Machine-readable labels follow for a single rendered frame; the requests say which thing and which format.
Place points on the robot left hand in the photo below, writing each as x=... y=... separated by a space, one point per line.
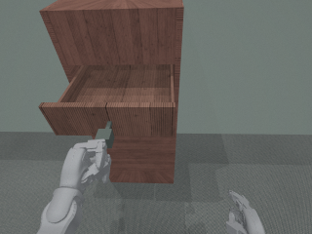
x=79 y=170

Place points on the left robot forearm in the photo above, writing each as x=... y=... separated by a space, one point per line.
x=63 y=214

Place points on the cabinet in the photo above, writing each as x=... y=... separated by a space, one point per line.
x=123 y=32

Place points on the handle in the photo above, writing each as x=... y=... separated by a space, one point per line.
x=106 y=134

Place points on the drawer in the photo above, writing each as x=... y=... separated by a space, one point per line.
x=138 y=99

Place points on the robot right hand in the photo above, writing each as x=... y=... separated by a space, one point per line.
x=248 y=221

